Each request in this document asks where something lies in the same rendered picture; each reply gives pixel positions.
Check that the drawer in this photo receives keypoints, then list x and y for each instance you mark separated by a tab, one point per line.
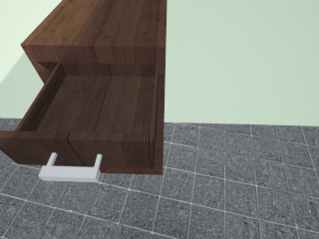
86	109

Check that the handle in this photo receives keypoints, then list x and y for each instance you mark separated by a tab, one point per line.
70	173

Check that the cabinet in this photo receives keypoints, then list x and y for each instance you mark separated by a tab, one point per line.
110	32

